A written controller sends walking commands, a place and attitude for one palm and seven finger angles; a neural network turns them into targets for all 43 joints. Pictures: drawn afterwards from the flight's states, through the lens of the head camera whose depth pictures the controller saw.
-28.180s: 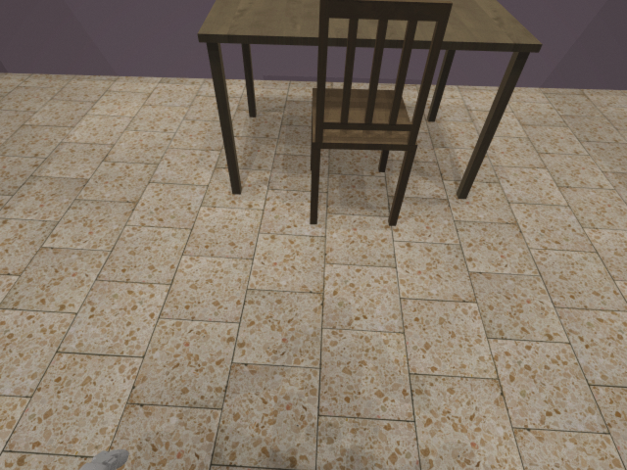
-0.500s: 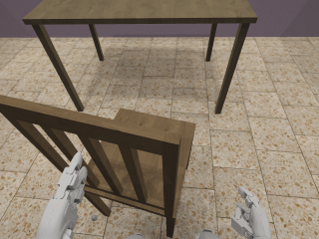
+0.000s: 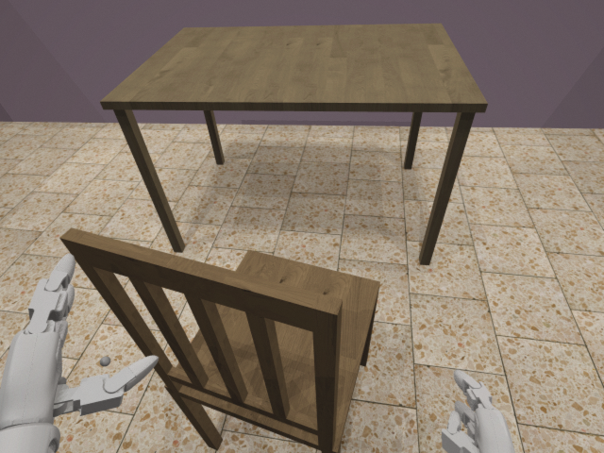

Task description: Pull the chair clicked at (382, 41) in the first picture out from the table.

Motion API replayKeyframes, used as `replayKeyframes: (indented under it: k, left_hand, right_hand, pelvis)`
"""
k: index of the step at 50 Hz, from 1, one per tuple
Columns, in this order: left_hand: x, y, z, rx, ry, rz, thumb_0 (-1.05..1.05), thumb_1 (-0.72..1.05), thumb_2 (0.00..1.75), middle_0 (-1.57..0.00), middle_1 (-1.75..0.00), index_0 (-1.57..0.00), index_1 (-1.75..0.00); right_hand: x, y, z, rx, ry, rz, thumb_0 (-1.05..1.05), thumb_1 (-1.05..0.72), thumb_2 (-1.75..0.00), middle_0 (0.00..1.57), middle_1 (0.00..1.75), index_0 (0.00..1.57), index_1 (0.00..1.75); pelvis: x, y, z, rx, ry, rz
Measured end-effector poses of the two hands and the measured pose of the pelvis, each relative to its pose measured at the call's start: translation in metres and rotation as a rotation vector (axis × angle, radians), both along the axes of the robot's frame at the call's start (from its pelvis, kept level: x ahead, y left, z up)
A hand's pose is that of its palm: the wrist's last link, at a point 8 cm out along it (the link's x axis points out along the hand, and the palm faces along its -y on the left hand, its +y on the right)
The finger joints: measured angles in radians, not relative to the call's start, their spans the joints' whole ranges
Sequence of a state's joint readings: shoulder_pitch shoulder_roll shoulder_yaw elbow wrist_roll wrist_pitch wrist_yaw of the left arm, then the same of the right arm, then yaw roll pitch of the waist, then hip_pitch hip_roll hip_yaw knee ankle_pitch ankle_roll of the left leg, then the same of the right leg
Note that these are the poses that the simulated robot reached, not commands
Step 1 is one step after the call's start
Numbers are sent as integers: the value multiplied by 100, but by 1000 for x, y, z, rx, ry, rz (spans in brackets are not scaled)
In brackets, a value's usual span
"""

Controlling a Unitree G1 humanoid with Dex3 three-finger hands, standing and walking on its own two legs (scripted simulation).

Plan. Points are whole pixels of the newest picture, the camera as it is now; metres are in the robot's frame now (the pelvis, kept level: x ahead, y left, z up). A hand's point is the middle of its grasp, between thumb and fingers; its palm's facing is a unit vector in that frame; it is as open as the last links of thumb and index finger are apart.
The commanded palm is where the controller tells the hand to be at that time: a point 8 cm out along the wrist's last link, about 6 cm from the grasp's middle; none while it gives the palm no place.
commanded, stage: draw the hand back to the body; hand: left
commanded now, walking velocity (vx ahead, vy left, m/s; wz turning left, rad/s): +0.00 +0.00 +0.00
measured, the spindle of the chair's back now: (222, 353) +0.28 +0.17 -0.06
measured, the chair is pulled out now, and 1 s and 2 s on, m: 0.63 0.63 0.63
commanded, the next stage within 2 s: step back with the hand held close in 0.64 s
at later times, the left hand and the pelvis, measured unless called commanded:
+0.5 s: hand (79, 306) +0.21 +0.26 +0.17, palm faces +0.47 -0.77 -0.44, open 7.6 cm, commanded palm +0.15 +0.30 +0.19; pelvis +0.01 +0.00 +0.01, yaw -1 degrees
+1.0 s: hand (88, 308) +0.21 +0.25 +0.16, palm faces +0.37 -0.78 -0.51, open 7.4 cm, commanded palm +0.14 +0.30 +0.19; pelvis -0.01 +0.01 +0.02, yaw -3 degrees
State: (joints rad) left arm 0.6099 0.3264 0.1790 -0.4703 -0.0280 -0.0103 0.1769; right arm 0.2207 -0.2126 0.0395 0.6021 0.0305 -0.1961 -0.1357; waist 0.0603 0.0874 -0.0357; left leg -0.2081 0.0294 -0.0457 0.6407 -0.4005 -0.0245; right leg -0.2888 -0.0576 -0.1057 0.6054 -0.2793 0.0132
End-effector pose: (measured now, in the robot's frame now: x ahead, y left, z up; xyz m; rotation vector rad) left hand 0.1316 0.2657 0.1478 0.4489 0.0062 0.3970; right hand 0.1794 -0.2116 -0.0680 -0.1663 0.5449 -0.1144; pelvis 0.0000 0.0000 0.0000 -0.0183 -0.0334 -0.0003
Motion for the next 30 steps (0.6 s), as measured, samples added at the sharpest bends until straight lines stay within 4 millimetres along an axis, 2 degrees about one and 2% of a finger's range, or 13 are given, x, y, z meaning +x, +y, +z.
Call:
replayKeyframes:
  k: [17, 20, 26, 30]
  left_hand:
    - [25, 31, 60, 132, -173, 81, 1, 72, 82, -18, -26, -18, -27]
    - [29, 32, 56, 118, -164, 84, 1, 79, 85, -19, -28, -19, -28]
    - [32, 25, 37, 64, -93, 58, 1, 86, 89, -20, -29, -20, -30]
    - [30, 22, 40, 70, -99, 46, 2, 88, 89, -21, -30, -21, -30]
  right_hand:
    - [0, -13, -6, -1, 88, -9, 1, -91, -90, 20, 30, 20, 30]
    - [-1, -16, -7, 4, 103, -22, 1, -91, -90, 20, 30, 20, 30]
    - [-2, -19, -6, -6, 119, -34, 1, -91, -90, 20, 30, 20, 30]
    - [-1, -19, -3, -13, 111, -31, 2, -91, -90, 20, 30, 20, 30]
  pelvis:
    - [10, -3, 13, 9, -27, -17]
    - [11, -2, 14, 10, -26, -20]
    - [12, -2, 14, 11, -22, -25]
    - [13, -2, 15, 9, -27, -24]
